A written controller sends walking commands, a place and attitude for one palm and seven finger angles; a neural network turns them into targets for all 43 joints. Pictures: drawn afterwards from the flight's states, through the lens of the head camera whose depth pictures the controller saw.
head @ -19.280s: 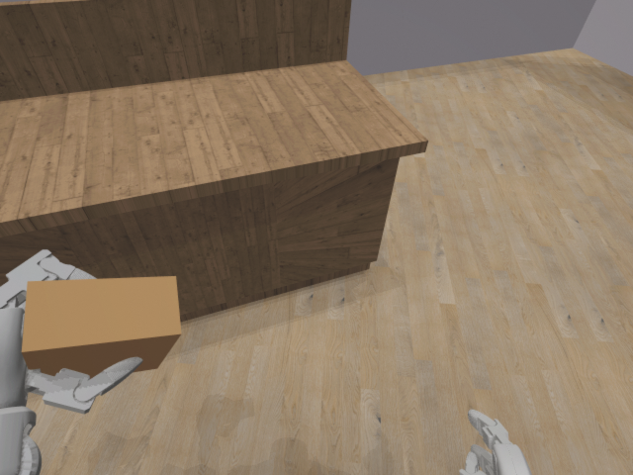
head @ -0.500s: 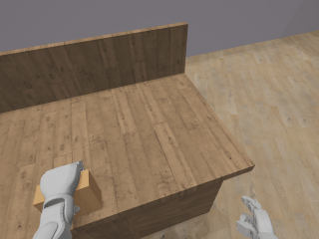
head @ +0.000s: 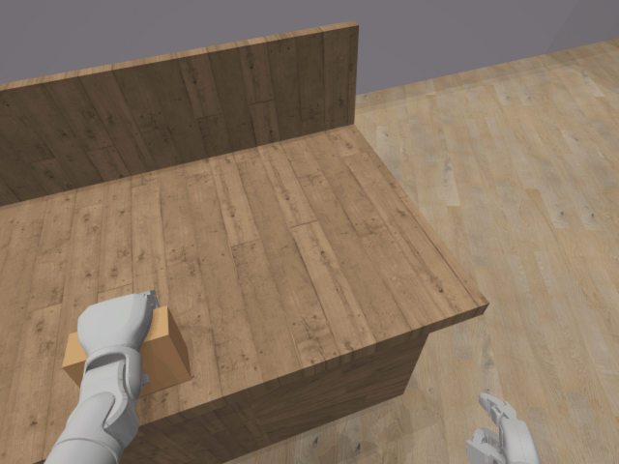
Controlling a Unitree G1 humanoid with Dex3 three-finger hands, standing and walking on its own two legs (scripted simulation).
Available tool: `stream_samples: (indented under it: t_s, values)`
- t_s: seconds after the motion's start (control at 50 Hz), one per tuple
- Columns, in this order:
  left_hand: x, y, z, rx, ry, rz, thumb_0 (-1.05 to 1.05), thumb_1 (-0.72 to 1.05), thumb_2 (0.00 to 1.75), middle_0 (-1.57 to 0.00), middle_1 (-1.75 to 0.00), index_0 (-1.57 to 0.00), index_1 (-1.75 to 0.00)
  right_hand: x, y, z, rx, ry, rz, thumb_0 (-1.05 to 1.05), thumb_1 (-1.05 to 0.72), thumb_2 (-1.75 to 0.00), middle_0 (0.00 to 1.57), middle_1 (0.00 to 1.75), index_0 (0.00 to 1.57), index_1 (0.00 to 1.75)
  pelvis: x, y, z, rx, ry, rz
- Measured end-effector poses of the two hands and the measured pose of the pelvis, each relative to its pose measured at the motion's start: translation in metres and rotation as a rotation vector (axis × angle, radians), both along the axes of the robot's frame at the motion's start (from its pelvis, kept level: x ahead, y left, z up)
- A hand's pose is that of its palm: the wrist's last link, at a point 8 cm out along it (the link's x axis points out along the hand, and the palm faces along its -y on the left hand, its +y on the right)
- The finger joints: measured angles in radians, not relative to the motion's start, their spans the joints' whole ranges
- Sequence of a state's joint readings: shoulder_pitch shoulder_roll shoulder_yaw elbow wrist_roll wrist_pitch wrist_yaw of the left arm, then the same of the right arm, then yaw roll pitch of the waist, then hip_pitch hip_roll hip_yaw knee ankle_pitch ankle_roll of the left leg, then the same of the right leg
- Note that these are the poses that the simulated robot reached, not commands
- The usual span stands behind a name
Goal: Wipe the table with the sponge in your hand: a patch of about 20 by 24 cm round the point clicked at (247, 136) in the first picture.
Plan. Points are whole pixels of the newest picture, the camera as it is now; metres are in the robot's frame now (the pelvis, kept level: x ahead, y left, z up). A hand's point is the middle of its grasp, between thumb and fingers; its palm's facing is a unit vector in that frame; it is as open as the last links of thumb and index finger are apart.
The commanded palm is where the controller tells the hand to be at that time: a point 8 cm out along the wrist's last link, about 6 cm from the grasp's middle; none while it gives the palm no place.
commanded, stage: wipe forward along the first lane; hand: left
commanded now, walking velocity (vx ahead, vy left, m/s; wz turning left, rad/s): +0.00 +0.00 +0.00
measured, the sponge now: (137, 364) +0.24 +0.30 -0.06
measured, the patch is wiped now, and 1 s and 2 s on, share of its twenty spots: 0.00 0.35 0.55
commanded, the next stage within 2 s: slide across to the middle lane in 1.40 s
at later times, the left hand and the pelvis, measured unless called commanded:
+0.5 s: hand (133, 309) +0.31 +0.33 -0.02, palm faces -0.18 +0.02 -0.98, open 9.8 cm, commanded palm +0.31 +0.32 +0.01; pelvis -0.02 -0.02 -0.02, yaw +0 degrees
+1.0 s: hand (131, 278) +0.36 +0.35 -0.02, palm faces -0.20 +0.03 -0.98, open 9.8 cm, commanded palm +0.36 +0.34 +0.01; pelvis -0.03 -0.02 -0.04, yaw -1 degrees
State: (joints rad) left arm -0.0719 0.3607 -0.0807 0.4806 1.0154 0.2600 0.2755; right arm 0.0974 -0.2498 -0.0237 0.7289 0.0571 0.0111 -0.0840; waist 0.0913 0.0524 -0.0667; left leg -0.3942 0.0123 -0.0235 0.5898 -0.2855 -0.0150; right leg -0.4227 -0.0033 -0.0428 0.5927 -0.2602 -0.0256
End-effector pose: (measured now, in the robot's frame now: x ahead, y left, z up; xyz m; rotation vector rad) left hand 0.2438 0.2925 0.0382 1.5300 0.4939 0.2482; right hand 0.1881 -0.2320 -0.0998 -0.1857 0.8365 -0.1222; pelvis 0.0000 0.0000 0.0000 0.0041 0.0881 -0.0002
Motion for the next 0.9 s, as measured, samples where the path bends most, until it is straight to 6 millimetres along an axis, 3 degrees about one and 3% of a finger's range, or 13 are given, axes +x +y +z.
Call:
stream_samples:
  t_s: [0.58, 0.9]
  values:
    - [0.063, 0.024, -0.005, 0.073, 0.04, -0.005, 0.02, -0.56, 1.14, -0.82, -1.32, -0.81, -1.35, -0.11, -0.052, -0.046, -0.045, 0.229, -0.132, 0.01, -0.9, -0.9, 0.2, 0.3, 0.2, 0.3, -0.024, -0.018, -0.023, -0.005, 0.136, -0.002]
    - [0.096, 0.041, -0.003, 0.077, 0.041, 0.019, 0.03, -0.57, 1.15, -0.81, -1.33, -0.8, -1.37, -0.147, -0.058, -0.053, -0.065, 0.296, -0.158, 0.01, -0.9, -0.9, 0.2, 0.3, 0.2, 0.3, -0.034, -0.019, -0.034, -0.018, 0.198, -0.008]
